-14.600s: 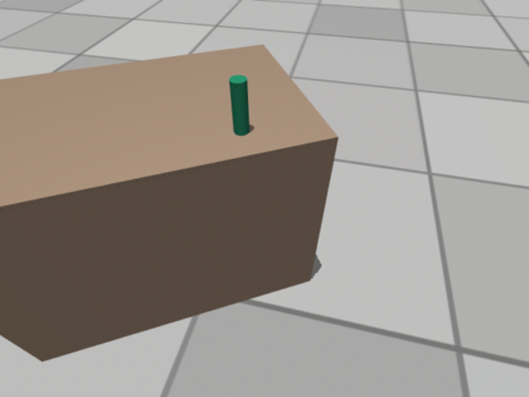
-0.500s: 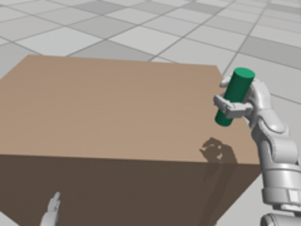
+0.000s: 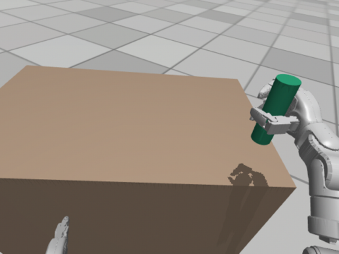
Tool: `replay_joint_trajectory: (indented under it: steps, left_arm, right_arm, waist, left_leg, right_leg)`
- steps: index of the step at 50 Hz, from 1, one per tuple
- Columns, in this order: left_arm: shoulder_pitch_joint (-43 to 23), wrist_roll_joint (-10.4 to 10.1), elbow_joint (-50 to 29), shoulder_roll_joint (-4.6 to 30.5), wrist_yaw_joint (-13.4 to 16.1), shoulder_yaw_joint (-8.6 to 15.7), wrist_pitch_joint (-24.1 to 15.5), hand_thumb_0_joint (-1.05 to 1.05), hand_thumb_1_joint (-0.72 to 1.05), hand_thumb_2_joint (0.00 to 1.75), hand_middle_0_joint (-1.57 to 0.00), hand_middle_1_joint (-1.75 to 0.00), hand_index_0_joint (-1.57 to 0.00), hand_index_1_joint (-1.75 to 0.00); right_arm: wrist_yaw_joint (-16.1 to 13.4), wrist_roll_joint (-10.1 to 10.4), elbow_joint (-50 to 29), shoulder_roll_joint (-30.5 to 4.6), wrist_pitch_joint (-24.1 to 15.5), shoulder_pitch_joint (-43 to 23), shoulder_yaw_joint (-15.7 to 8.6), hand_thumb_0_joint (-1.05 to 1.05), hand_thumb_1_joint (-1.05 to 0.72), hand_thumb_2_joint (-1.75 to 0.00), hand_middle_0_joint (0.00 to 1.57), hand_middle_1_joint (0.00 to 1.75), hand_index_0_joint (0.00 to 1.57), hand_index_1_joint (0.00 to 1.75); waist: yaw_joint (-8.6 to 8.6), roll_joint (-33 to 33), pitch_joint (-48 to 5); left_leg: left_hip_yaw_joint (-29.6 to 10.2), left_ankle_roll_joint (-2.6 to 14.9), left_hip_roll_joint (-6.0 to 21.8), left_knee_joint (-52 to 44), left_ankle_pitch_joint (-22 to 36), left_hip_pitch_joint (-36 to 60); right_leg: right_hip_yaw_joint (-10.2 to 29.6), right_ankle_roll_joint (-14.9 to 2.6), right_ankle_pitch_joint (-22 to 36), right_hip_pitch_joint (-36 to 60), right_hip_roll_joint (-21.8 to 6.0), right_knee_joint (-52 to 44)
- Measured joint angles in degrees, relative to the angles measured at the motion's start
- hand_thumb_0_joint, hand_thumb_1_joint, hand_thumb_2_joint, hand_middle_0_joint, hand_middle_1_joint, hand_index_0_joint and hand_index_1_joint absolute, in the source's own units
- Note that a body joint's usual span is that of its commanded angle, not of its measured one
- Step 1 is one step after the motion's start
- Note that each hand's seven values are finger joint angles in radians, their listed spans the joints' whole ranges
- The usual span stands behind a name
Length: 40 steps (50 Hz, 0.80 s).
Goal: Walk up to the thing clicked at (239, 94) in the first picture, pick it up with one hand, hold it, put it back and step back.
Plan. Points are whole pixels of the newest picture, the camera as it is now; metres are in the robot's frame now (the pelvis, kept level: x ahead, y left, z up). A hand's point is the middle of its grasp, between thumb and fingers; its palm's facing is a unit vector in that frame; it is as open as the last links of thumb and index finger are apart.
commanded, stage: lift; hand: right
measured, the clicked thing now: (272, 112) +0.35 -0.17 +0.24
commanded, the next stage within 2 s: hold in 0.12 s
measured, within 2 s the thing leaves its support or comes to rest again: neither
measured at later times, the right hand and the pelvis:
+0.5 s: hand (277, 118) +0.32 -0.17 +0.25, palm faces -0.08 +0.99 -0.07, open 5.8 cm; pelvis +0.00 +0.00 +0.00, yaw +0 degrees
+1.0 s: hand (277, 126) +0.31 -0.17 +0.24, palm faces -0.09 +0.99 -0.06, open 5.8 cm; pelvis +0.00 +0.00 +0.00, yaw +0 degrees
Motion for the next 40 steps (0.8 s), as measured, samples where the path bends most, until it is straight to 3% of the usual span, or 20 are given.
replay_joint_trajectory:
  steps: [23,40]
  left_arm:
    - [-0.35,-0.37,1.80,0.21,-0.23,0.09,-1.73,-0.01,-0.55,0.06,-0.05,-0.04,-0.04,-0.05]
    - [-0.94,-0.40,2.70,-0.03,-0.45,0.31,-2.40,-0.01,-0.56,0.07,-0.05,-0.04,-0.04,-0.05]
  right_arm:
    - [3.54,1.86,-6.27,-1.07,3.35,4.36,-2.38,0.02,-0.07,-1.22,1.00,1.24,0.98,1.22]
    - [3.99,2.78,-12.61,-0.50,5.56,8.67,-2.40,0.02,-0.07,-1.22,1.00,1.24,0.98,1.22]
  waist:
    - [-0.49,-0.62,-0.21]
    - [-0.94,-0.81,-0.70]
  left_leg:
    - [0.23,0.14,-0.06,-0.03,-0.06,0.48]
    - [0.39,0.08,-0.03,0.32,-0.41,0.82]
  right_leg:
    - [0.23,0.13,0.04,0.42,-0.08,-0.07]
    - [0.40,0.12,-0.40,0.59,-0.07,0.53]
